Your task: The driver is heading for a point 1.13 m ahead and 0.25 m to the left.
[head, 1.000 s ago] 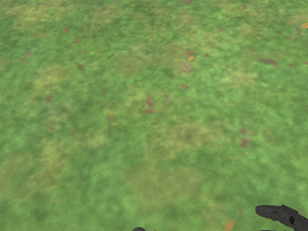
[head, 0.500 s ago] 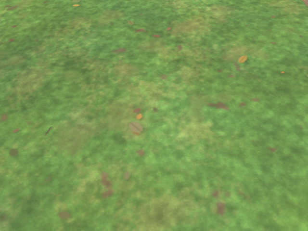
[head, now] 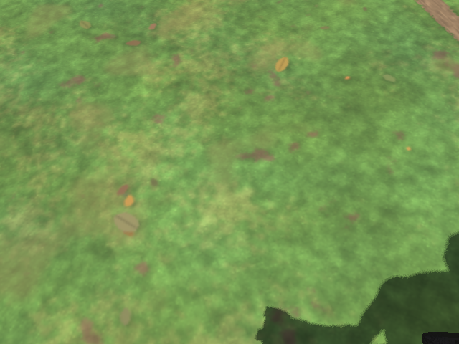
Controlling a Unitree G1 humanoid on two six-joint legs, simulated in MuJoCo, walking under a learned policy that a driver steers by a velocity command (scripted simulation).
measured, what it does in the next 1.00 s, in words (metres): steps on the spot: left foot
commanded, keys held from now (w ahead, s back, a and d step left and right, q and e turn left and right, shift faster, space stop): no key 1.00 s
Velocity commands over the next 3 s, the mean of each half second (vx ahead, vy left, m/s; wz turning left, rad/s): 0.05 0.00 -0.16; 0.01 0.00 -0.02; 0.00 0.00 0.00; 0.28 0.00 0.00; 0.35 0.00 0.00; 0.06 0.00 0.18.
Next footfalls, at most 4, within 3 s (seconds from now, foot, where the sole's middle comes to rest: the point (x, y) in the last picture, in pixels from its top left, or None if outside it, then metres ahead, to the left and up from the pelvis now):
0.18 left None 0.16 0.16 -0.78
2.26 left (212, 296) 0.55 0.13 -0.78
2.66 right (299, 292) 0.56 -0.12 -0.78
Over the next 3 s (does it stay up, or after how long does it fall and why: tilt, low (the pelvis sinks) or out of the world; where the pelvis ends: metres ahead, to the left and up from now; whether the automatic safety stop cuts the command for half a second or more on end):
stays up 0.50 0.03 -0.01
